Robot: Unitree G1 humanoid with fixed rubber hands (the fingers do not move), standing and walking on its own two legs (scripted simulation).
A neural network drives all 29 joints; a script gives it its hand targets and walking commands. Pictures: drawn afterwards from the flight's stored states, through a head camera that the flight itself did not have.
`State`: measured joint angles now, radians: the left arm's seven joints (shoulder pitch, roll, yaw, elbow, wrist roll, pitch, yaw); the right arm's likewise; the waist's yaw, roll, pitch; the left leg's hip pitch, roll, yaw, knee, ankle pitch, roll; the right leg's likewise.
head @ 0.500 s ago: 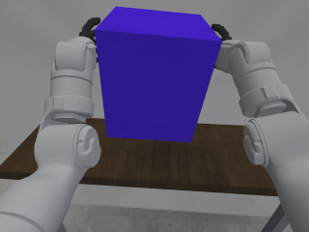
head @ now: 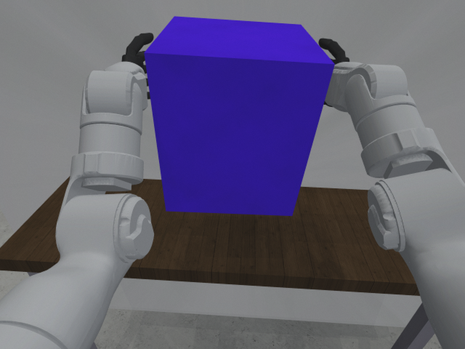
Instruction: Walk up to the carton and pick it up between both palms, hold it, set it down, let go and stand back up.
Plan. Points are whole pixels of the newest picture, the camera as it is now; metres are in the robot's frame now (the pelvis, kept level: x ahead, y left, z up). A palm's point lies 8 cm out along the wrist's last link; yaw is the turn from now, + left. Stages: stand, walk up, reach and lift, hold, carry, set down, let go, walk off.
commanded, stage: hold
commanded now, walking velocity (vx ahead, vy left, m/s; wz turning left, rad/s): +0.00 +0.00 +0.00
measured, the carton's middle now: (233, 117) +0.37 -0.01 +0.29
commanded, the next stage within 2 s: set down in 1.12 s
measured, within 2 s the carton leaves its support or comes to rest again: neither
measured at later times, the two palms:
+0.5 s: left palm (133, 78) +0.37 +0.14 +0.36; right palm (331, 82) +0.36 -0.16 +0.35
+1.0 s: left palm (134, 78) +0.37 +0.14 +0.36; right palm (334, 80) +0.36 -0.16 +0.36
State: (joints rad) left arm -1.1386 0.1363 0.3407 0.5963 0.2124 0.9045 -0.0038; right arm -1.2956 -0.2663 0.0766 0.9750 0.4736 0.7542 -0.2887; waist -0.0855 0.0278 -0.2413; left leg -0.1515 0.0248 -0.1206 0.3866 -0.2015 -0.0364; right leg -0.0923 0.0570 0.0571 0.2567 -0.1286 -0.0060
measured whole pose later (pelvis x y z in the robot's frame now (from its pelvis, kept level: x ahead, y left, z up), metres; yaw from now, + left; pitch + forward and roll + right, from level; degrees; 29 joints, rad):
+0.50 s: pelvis +0.00 +0.00 +0.00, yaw +0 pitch -2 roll -2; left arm -1.15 0.15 0.35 0.61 0.21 0.89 -0.01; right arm -1.29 -0.26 0.08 0.96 0.48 0.75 -0.30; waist -0.09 0.03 -0.23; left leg -0.15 0.03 -0.13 0.38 -0.20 -0.04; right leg -0.09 0.06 0.05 0.25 -0.13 -0.01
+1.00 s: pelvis +0.00 +0.00 +0.00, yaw +0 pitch -2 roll -2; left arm -1.13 0.14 0.34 0.57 0.21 0.91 0.00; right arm -1.29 -0.27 0.08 0.95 0.48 0.76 -0.29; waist -0.09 0.03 -0.24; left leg -0.14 0.03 -0.12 0.39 -0.21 -0.04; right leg -0.08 0.06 0.06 0.25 -0.13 -0.01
